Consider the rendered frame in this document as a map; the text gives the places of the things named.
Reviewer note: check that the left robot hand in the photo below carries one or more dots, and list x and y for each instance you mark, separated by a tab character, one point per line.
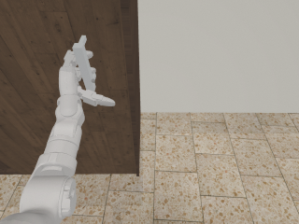
69	76

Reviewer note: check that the handle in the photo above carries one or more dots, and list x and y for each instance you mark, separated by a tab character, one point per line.
84	64

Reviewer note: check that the left robot upper arm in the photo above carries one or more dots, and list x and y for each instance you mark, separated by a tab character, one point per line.
47	199

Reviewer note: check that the robot left forearm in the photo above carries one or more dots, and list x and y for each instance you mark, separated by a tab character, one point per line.
59	157

